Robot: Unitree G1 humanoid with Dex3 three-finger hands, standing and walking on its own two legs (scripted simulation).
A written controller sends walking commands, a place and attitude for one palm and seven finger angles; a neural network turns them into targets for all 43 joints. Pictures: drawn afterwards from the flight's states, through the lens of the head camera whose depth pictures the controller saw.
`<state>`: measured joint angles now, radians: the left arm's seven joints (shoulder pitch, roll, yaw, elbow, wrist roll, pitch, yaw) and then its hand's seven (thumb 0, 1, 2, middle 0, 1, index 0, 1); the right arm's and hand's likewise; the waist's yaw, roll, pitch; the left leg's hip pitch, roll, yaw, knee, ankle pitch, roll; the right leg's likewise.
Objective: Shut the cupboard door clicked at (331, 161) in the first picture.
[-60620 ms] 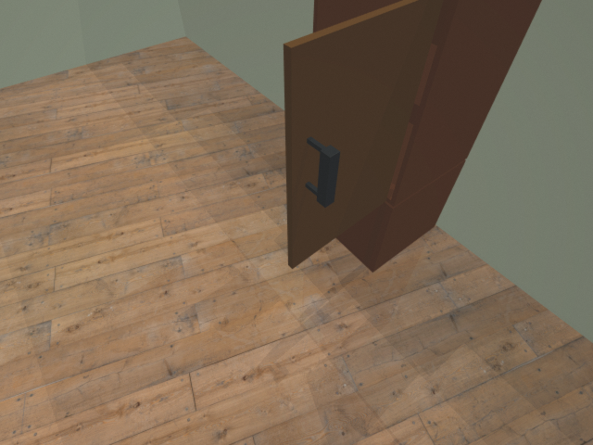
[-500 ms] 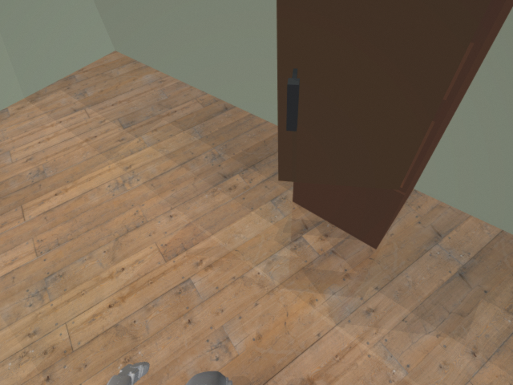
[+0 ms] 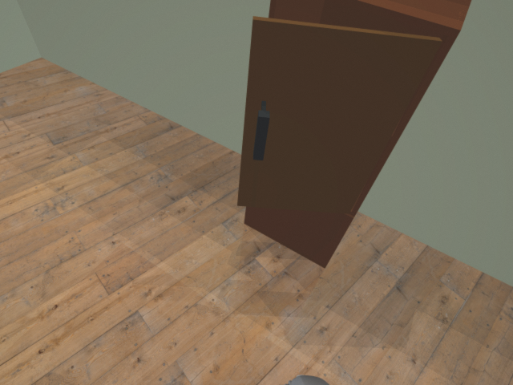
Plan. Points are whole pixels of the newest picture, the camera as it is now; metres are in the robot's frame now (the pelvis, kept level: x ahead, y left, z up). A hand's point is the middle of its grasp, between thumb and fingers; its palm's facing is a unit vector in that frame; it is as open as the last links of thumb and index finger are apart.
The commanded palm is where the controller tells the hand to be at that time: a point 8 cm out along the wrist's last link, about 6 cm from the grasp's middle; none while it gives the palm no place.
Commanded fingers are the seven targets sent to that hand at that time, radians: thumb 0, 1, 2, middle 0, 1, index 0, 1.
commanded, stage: take the last steps up to it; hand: left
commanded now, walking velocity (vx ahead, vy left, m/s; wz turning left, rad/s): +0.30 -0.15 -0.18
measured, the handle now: (260, 130) +0.68 +0.03 -0.01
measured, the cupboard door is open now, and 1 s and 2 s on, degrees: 30 30 30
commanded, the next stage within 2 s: come to a stop and stand still in 0.52 s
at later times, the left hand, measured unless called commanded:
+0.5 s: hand (224, 342) +0.23 +0.06 -0.18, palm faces -0.02 -0.98 -0.20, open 7.2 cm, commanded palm none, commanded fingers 0.00 0.90 0.90 -0.20 -0.30 -0.20 -0.30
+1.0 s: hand (240, 336) +0.25 +0.03 -0.19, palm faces +0.04 -0.97 -0.23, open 7.4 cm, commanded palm none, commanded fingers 0.00 0.90 0.90 -0.20 -0.30 -0.20 -0.30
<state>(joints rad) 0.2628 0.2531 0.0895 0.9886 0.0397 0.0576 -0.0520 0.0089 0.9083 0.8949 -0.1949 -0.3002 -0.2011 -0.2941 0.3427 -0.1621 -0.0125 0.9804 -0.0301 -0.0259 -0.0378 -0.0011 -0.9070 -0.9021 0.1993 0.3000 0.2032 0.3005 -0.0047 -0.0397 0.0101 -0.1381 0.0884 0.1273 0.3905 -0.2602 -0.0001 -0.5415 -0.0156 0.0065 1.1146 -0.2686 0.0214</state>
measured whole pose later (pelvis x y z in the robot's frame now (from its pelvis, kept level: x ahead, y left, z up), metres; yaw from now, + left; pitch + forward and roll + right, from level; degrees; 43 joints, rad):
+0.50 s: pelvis +0.15 -0.12 -0.01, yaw -1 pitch +1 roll -2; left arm 0.18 0.17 0.04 1.03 0.02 -0.05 0.01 -0.01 0.94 0.89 -0.20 -0.30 -0.21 -0.29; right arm 0.27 -0.19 -0.06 1.03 -0.02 0.00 -0.01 0.00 -0.91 -0.90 0.19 0.30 0.20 0.30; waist -0.04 0.03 0.04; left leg -0.49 0.11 0.09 1.03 -0.37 -0.02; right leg -0.19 0.02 -0.17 0.42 -0.24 -0.06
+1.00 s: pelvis +0.23 -0.16 -0.02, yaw +0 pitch +0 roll +0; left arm 0.24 0.17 0.03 1.04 0.03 0.03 0.03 0.00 0.91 0.89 -0.20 -0.30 -0.20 -0.29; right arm 0.13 -0.18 -0.05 1.02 0.00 0.05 -0.03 -0.01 -0.92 -0.90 0.20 0.30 0.20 0.30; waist 0.02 0.01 0.08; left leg -0.31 0.03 0.09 0.60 -0.29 0.00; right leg -0.22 -0.02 -0.04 0.56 -0.34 -0.01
